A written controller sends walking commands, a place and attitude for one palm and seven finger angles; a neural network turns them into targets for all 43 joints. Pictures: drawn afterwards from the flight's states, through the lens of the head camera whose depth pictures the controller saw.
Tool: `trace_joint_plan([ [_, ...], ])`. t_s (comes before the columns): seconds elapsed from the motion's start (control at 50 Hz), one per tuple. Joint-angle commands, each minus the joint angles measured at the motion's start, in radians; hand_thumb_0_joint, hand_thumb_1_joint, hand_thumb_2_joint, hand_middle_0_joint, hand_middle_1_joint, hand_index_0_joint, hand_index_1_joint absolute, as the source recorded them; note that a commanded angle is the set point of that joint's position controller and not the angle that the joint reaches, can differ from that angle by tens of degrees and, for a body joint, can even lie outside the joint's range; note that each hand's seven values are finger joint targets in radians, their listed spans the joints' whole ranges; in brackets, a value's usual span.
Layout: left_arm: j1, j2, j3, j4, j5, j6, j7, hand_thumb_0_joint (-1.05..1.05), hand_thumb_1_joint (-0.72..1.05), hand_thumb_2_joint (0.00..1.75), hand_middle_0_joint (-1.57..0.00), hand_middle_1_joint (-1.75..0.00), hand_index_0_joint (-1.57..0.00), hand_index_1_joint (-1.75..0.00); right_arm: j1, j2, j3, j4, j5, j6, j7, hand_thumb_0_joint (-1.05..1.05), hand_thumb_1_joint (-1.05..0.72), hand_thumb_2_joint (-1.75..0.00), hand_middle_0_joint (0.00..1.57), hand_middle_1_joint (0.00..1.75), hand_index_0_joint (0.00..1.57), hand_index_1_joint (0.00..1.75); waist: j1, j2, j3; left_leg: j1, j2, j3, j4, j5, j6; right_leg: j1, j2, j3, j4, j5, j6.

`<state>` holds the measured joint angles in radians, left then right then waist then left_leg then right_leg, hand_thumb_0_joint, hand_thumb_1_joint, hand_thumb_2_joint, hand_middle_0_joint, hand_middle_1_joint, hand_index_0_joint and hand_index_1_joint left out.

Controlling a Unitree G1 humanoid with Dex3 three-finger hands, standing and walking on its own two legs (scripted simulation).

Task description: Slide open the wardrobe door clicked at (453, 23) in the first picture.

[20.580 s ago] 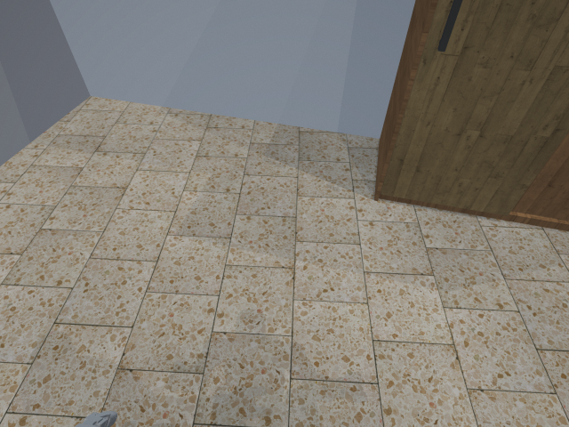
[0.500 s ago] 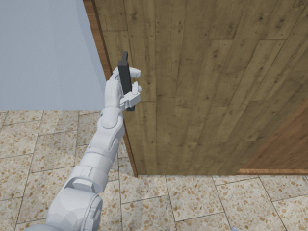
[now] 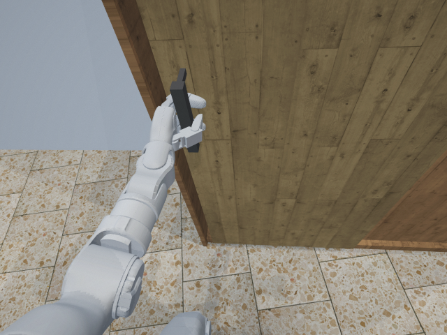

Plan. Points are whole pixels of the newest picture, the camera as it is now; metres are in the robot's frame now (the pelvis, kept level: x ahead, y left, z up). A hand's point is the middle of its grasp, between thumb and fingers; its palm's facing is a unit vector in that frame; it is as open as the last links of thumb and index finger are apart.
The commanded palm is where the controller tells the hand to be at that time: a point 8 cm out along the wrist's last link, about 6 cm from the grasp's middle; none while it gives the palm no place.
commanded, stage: step sideways, sliding the door along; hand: left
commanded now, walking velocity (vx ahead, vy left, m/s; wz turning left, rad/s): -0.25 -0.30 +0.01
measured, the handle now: (188, 113) +0.49 +0.10 +0.11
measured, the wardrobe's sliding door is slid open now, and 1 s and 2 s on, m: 0.03 0.30 0.50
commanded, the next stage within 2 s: stop walking and hold the door there in 1.64 s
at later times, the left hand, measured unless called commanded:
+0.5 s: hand (241, 131) +0.44 -0.01 +0.10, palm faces +0.15 -0.97 -0.19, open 5.5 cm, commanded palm +0.42 -0.02 +0.11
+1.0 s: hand (355, 133) +0.44 -0.21 +0.10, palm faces +0.15 -0.98 -0.14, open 6.1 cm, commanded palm +0.41 -0.22 +0.11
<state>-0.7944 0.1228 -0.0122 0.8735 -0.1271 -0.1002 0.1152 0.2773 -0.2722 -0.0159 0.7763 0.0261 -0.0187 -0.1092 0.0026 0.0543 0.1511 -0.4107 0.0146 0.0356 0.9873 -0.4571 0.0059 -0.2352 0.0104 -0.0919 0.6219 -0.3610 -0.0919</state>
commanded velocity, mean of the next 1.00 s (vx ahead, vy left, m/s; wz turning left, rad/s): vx -0.21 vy -0.28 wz -0.12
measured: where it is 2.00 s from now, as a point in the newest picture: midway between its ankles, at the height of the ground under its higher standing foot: outside the picture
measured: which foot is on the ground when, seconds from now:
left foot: down 0.00-0.40, up 0.42-0.54, down 0.56-0.82, up 0.84-1.00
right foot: down 0.00-0.06, up 0.08-0.34, down 0.36-0.58, up 0.60-0.80, down 0.82-1.00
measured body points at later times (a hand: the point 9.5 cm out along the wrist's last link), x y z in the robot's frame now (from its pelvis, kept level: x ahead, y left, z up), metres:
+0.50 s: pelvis +0.04 -0.16 -0.01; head +0.14 -0.19 +0.42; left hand +0.43 +0.04 +0.11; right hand +0.27 -0.35 -0.14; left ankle +0.00 +0.03 -0.69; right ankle +0.14 -0.26 -0.73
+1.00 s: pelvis +0.06 -0.33 +0.00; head +0.17 -0.37 +0.43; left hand +0.42 -0.15 +0.11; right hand +0.29 -0.53 -0.13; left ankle +0.03 -0.18 -0.70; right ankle +0.13 -0.41 -0.72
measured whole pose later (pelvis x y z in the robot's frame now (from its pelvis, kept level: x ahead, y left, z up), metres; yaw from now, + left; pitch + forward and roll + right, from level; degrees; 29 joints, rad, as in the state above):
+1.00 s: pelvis +0.06 -0.33 +0.00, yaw +7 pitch +0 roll +2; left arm -0.41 0.09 -0.05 0.21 -0.07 -0.10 0.15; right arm 0.05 -0.25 -0.04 0.61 0.04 -0.11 -0.06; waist 0.03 0.09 0.25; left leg -0.36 0.06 0.06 0.80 -0.53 -0.03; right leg -0.39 -0.04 -0.07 0.62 -0.20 -0.06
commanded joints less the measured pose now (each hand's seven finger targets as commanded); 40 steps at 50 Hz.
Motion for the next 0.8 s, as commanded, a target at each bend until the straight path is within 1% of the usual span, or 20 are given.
trace_joint_plan([
  [0.0,-0.52,-0.073,-0.145,-0.43,0.038,-0.133,-0.066,0.0,0.9,0.9,-0.45,-1.4,-0.45,-1.4,-0.097,-0.054,-0.025,-0.153,-0.019,-0.067,-0.019,0.0,-0.9,-0.9,0.2,0.3,0.2,0.3,-0.041,-0.198,-0.396,0.186,0.053,0.05,-0.519,0.316,-0.008,0.24,-0.151,0.119,0.046,0.776,-0.016],
  [0.02,-0.52,-0.094,-0.175,-0.489,0.03,-0.143,-0.074,0.0,0.9,0.9,-0.45,-1.4,-0.45,-1.4,-0.064,-0.066,-0.039,-0.157,-0.014,-0.073,-0.017,0.0,-0.9,-0.9,0.2,0.3,0.2,0.3,-0.067,-0.134,-0.464,0.486,0.14,-0.026,-0.625,0.567,0.03,0.01,-0.116,0.083,0.212,0.664,0.056],
  [0.04,-0.516,-0.127,-0.204,-0.527,0.015,-0.15,-0.089,0.0,0.9,0.9,-0.45,-1.4,-0.45,-1.4,-0.06,-0.114,-0.061,-0.168,-0.014,-0.078,-0.005,0.0,-0.9,-0.9,0.2,0.3,0.2,0.3,-0.071,0.107,-0.523,0.759,0.416,-0.363,-0.539,1.066,0.163,-0.35,-0.009,0.082,0.464,0.166,0.128],
  [0.06,-0.535,-0.157,-0.232,-0.577,0.006,-0.16,-0.102,0.0,0.9,0.9,-0.45,-1.4,-0.45,-1.4,-0.07,-0.092,-0.057,-0.158,-0.008,-0.087,0.028,0.0,-0.9,-0.9,0.2,0.3,0.2,0.3,-0.055,0.126,-0.609,0.878,0.562,-0.488,-0.463,1.297,0.242,-0.448,-0.024,0.211,0.641,-0.191,0.099],
  [0.08,-0.561,-0.161,-0.232,-0.589,0.02,-0.16,-0.107,0.0,0.9,0.9,-0.45,-1.4,-0.45,-1.4,-0.093,-0.092,-0.055,-0.162,-0.007,-0.091,0.059,0.0,-0.9,-0.9,0.2,0.3,0.2,0.3,-0.056,0.027,-0.56,0.834,0.558,-0.411,-0.446,1.215,0.241,-0.466,-0.055,0.264,0.646,-0.175,0.061],
  [0.16,-0.52,-0.124,-0.234,-0.651,0.04,-0.126,-0.124,0.0,0.9,0.9,-0.45,-1.4,-0.45,-1.4,-0.094,-0.105,-0.078,-0.174,-0.001,-0.093,0.055,0.0,-0.9,-0.9,0.2,0.3,0.2,0.3,-0.06,0.024,-0.452,0.652,0.464,-0.206,-0.44,0.978,0.162,-0.413,-0.097,0.183,0.365,-0.088,0.09],
  [0.24,-0.479,-0.174,-0.292,-0.696,0.052,-0.114,-0.136,0.0,0.9,0.9,-0.45,-1.4,-0.45,-1.4,-0.111,-0.091,-0.07,-0.224,0.015,-0.115,0.057,0.0,-0.9,-0.9,0.2,0.3,0.2,0.3,-0.078,0.168,-0.449,0.492,0.349,-0.016,-0.461,0.84,0.087,-0.173,-0.052,0.029,0.154,0.084,0.115],
  [0.32,-0.367,-0.133,-0.268,-0.733,0.061,-0.11,-0.123,0.0,0.9,0.9,-0.45,-1.4,-0.45,-1.4,-0.15,-0.064,-0.053,-0.253,0.032,-0.126,0.051,0.0,-0.9,-0.9,0.2,0.3,0.2,0.3,-0.051,0.207,-0.41,0.335,0.286,0.039,-0.367,0.703,0.064,0.002,-0.021,-0.037,0.0,0.233,0.129],
  [0.36,-0.32,-0.064,-0.238,-0.774,0.084,-0.11,-0.105,0.0,0.9,0.9,-0.45,-1.4,-0.45,-1.4,-0.15,-0.018,-0.044,-0.25,0.047,-0.127,0.048,0.0,-0.9,-0.9,0.2,0.3,0.2,0.3,-0.042,-0.078,-0.451,0.22,0.143,0.09,-0.147,0.403,0.105,0.115,-0.156,0.075,-0.124,0.705,0.084],
  [0.38,-0.295,-0.01,-0.208,-0.79,0.091,-0.107,-0.093,0.0,0.9,0.9,-0.45,-1.4,-0.45,-1.4,-0.173,0.014,-0.033,-0.252,0.039,-0.132,0.037,0.0,-0.9,-0.9,0.2,0.3,0.2,0.3,-0.029,-0.257,-0.462,0.059,0.053,0.068,-0.024,-0.029,0.061,0.188,-0.284,0.199,-0.113,0.971,0.02],
  [0.4,-0.198,0.023,-0.164,-0.789,0.08,-0.081,-0.08,0.0,0.9,0.9,-0.45,-1.4,-0.45,-1.4,-0.206,-0.007,-0.046,-0.259,0.039,-0.129,0.022,0.0,-0.9,-0.9,0.2,0.3,0.2,0.3,0.0,-0.411,-0.487,0.043,0.017,0.01,0.108,-0.194,-0.053,0.172,-0.331,0.293,-0.118,1.022,-0.03],
  [0.42,-0.204,-0.004,-0.186,-0.834,0.088,-0.086,-0.081,0.0,0.9,0.9,-0.45,-1.4,-0.45,-1.4,-0.209,0.005,-0.036,-0.269,0.022,-0.127,0.014,0.0,-0.9,-0.9,0.2,0.3,0.2,0.3,0.015,-0.418,-0.481,0.037,0.044,-0.043,0.164,-0.208,-0.04,0.165,-0.333,0.269,-0.1,0.993,-0.045],
  [0.48,-0.231,-0.104,-0.265,-0.954,0.079,-0.118,-0.081,0.0,0.9,0.9,-0.45,-1.4,-0.45,-1.4,-0.212,0.025,-0.007,-0.247,0.025,-0.148,0.021,0.0,-0.9,-0.9,0.2,0.3,0.2,0.3,-0.045,-0.303,-0.474,0.048,0.071,-0.019,-0.233,-0.071,-0.035,0.253,-0.261,0.152,-0.006,1.101,-0.026],
  [0.52,-0.248,-0.116,-0.287,-0.975,0.073,-0.146,-0.073,0.0,0.9,0.9,-0.45,-1.4,-0.45,-1.4,-0.198,-0.007,-0.034,-0.244,0.017,-0.129,0.024,0.0,-0.9,-0.9,0.2,0.3,0.2,0.3,-0.077,-0.248,-0.53,0.35,0.183,-0.022,-0.545,0.436,-0.017,0.108,-0.2,0.051,0.147,0.92,0.031],
  [0.56,-0.278,-0.165,-0.323,-1.034,0.064,-0.155,-0.1,0.0,0.9,0.9,-0.45,-1.4,-0.45,-1.4,-0.179,-0.075,-0.078,-0.291,0.01,-0.124,0.06,0.0,-0.9,-0.9,0.2,0.3,0.2,0.3,-0.06,0.055,-0.62,0.768,0.557,-0.361,-0.438,1.431,0.189,-0.357,-0.067,0.096,0.4,-0.129,0.101],
  [0.58,-0.283,-0.158,-0.28,-0.981,0.081,-0.157,-0.102,0.0,0.9,0.9,-0.45,-1.4,-0.45,-1.4,-0.176,-0.09,-0.086,-0.294,0.008,-0.128,0.09,0.0,-0.9,-0.9,0.2,0.3,0.2,0.3,-0.044,0.006,-0.619,0.801,0.557,-0.268,-0.426,1.307,0.219,-0.409,-0.069,0.186,0.472,-0.178,0.08],
  [0.6,-0.272,-0.182,-0.302,-0.985,0.081,-0.156,-0.108,0.0,0.9,0.9,-0.45,-1.4,-0.45,-1.4,-0.191,-0.081,-0.081,-0.3,-0.001,-0.137,0.086,0.0,-0.9,-0.9,0.2,0.3,0.2,0.3,-0.045,0.143,-0.6,0.769,0.551,-0.261,-0.413,1.232,0.22,-0.446,-0.094,0.195,0.457,-0.195,0.098],
  [0.64,-0.319,-0.162,-0.3,-0.996,0.086,-0.148,-0.105,0.0,0.9,0.9,-0.45,-1.4,-0.45,-1.4,-0.191,-0.083,-0.084,-0.291,0.009,-0.139,0.102,0.0,-0.9,-0.9,0.2,0.3,0.2,0.3,-0.054,0.187,-0.515,0.693,0.5,-0.16,-0.43,1.062,0.183,-0.42,-0.112,0.183,0.376,-0.088,0.094],
  [0.74,-0.204,-0.152,-0.302,-0.969,0.094,-0.127,-0.1,0.0,0.9,0.9,-0.45,-1.4,-0.45,-1.4,-0.165,-0.058,-0.061,-0.328,0.016,-0.132,0.094,0.0,-0.9,-0.9,0.2,0.3,0.2,0.3,-0.055,0.217,-0.468,0.564,0.365,0.033,-0.384,0.987,0.051,-0.116,-0.014,0.009,0.033,0.095,0.117],
  [0.78,-0.145,-0.107,-0.271,-0.981,0.107,-0.141,-0.093,0.0,0.9,0.9,-0.45,-1.4,-0.45,-1.4,-0.17,-0.032,-0.048,-0.328,0.035,-0.127,0.093,0.0,-0.9,-0.9,0.2,0.3,0.2,0.3,-0.032,0.109,-0.481,0.468,0.272,0.077,-0.256,0.81,0.069,0.06,-0.022,-0.013,-0.156,0.426,0.116],
])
